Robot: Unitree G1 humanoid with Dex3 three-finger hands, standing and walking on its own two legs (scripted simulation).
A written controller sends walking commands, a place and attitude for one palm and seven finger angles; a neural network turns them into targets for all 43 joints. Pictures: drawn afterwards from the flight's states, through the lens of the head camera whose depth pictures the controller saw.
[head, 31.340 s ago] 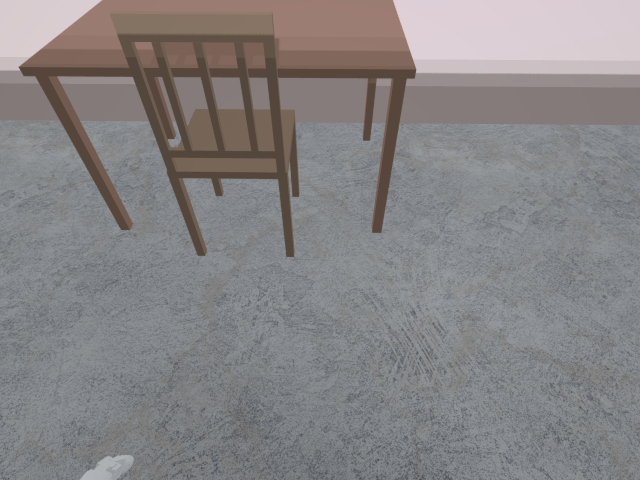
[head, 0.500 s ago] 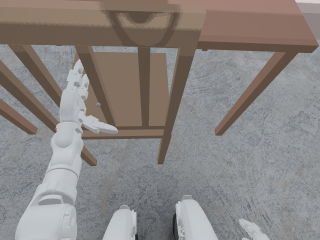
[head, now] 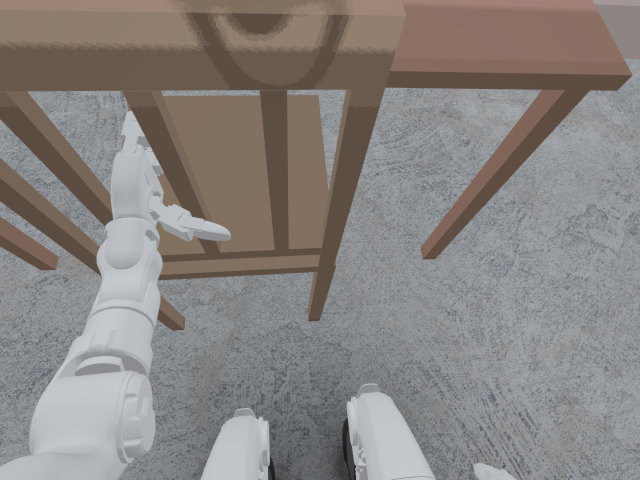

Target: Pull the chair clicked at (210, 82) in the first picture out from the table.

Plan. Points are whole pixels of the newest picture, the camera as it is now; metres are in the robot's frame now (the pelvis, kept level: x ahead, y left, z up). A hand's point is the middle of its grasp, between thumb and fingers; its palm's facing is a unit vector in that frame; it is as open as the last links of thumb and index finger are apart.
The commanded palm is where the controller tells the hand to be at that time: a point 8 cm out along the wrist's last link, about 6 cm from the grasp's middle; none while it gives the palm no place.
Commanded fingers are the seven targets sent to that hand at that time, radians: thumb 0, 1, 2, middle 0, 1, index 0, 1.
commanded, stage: push the fingers through the gap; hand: left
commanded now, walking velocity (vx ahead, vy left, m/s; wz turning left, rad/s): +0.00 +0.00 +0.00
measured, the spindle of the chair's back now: (188, 191) +0.45 +0.13 +0.04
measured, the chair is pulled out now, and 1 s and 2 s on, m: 0.04 0.04 0.04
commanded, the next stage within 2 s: hook a spindle and tug to test in 0.20 s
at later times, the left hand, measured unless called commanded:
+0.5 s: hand (191, 183) +0.47 +0.13 +0.02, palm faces +0.00 -1.00 -0.03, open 16.6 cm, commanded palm +0.45 +0.18 +0.02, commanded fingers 0.00 -0.50 0.30 -0.25 -0.68 -0.25 -0.68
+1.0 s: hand (199, 189) +0.46 +0.12 +0.02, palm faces -0.04 -1.00 -0.04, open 9.3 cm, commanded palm +0.45 +0.17 +0.02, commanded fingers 0.00 0.68 0.80 -0.50 -1.45 -0.50 -1.45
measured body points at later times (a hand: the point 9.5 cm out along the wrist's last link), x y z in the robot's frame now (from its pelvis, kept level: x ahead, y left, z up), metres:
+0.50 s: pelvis +0.00 -0.01 +0.00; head +0.15 +0.01 +0.42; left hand +0.47 +0.19 +0.03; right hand +0.06 -0.27 -0.12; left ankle -0.01 +0.10 -0.62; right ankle +0.05 -0.14 -0.62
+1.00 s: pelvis -0.01 +0.00 +0.00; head +0.14 +0.01 +0.42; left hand +0.46 +0.18 +0.03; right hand +0.06 -0.26 -0.13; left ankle -0.01 +0.10 -0.62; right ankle +0.05 -0.14 -0.62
